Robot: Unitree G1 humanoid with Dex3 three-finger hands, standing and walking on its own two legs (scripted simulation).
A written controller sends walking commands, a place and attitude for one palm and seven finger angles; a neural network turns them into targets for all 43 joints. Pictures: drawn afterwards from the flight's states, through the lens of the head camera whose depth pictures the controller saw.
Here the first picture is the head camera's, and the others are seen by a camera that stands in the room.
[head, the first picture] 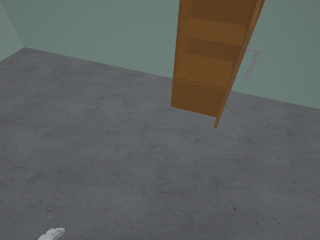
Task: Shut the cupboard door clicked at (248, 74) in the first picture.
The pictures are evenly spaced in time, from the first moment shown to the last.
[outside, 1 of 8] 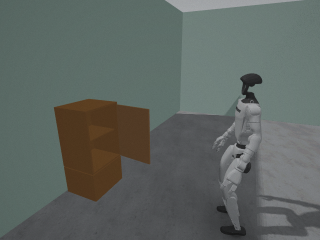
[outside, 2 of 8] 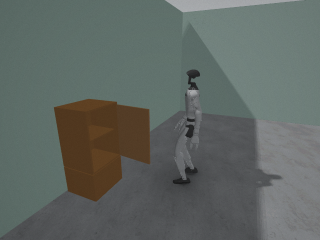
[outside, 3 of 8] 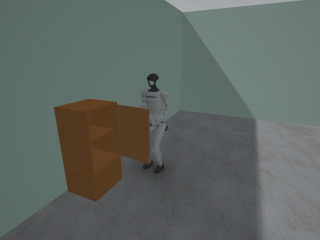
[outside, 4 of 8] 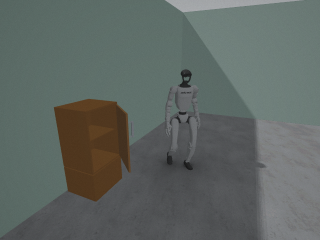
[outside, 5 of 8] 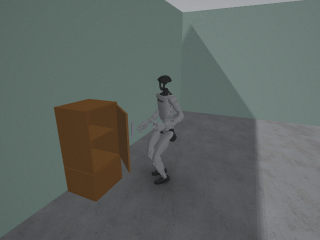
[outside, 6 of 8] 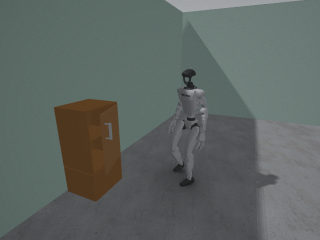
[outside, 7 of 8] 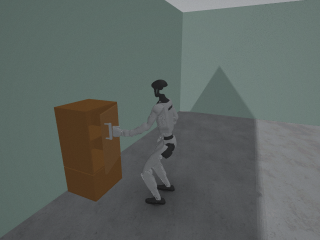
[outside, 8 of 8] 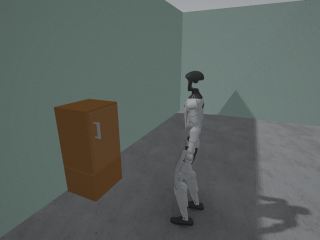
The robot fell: no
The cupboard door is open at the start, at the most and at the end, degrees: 84 84 0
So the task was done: yes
